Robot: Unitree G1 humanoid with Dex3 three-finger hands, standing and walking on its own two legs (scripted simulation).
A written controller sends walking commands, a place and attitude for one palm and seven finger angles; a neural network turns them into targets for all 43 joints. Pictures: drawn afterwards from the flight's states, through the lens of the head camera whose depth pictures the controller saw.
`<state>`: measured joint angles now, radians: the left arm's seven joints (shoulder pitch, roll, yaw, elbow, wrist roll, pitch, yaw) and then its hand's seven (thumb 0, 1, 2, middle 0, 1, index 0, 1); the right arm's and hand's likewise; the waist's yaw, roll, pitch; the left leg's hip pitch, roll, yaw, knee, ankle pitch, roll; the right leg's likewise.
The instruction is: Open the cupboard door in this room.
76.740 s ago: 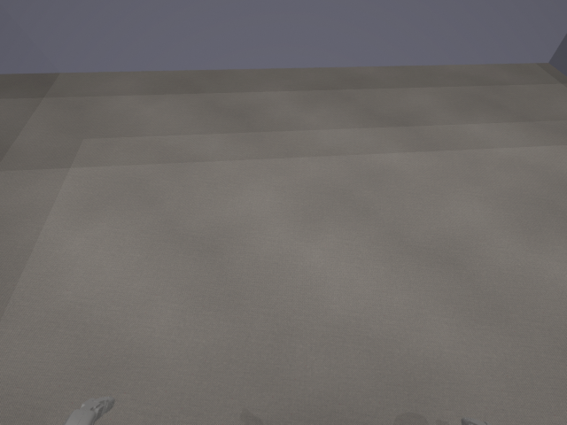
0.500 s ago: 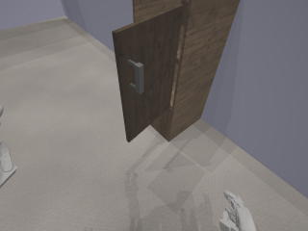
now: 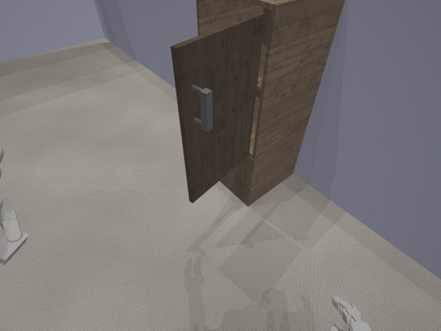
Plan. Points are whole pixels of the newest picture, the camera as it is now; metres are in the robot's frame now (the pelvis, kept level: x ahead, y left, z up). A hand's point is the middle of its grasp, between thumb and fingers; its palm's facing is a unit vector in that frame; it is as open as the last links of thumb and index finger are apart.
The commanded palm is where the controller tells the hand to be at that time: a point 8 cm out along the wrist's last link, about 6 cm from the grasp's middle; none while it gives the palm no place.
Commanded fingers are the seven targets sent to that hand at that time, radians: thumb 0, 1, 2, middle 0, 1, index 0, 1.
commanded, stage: stop stepping back and stand still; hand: left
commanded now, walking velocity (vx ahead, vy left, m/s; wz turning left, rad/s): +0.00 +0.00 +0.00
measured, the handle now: (201, 108) +0.66 +0.08 +0.06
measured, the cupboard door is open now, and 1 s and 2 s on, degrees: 98 98 98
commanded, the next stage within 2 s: let the arm hang, fingers relaxed in 0.32 s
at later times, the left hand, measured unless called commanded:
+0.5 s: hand (49, 266) +0.20 +0.27 +0.08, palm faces +0.23 -0.82 -0.53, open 7.4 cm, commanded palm none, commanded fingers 0.00 0.90 0.90 -0.20 -0.30 -0.20 -0.30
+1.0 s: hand out of the picture -0.06 +0.22 -0.16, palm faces +0.05 -0.96 -0.28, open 7.3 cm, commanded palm none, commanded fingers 0.00 0.90 0.90 -0.20 -0.30 -0.20 -0.30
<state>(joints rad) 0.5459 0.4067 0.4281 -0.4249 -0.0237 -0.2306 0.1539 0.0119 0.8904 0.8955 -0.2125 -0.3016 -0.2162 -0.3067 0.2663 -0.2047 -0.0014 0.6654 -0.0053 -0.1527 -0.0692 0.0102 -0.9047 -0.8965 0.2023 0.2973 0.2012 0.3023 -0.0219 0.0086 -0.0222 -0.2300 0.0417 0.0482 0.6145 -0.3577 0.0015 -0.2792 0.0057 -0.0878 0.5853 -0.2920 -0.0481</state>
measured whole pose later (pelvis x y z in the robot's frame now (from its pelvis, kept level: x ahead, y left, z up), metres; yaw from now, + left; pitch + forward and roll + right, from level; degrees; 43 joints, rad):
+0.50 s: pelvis -0.02 +0.01 +0.00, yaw +1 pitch +1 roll +0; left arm 0.39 0.40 0.23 -0.08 0.02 -0.13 0.05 0.00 0.90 0.90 -0.21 -0.30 -0.21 -0.31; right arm 0.15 -0.27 -0.02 0.73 -0.01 -0.11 0.01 0.01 -0.90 -0.90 0.21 0.30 0.20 0.30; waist 0.00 0.08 -0.01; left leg -0.31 0.00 0.04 0.56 -0.26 0.02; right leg -0.30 0.00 -0.08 0.55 -0.26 -0.03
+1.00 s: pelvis -0.04 +0.00 +0.01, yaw +2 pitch -2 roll -1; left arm 0.28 0.25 0.03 1.10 0.01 0.03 0.01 0.01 0.93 0.89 -0.21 -0.30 -0.21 -0.30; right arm 0.31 -0.23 -0.01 1.10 -0.03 0.04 -0.01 0.00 -0.91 -0.90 0.20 0.30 0.20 0.30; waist -0.01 0.03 0.07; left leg -0.27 0.03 0.00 0.50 -0.20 0.00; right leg -0.23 0.03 -0.12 0.44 -0.19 -0.07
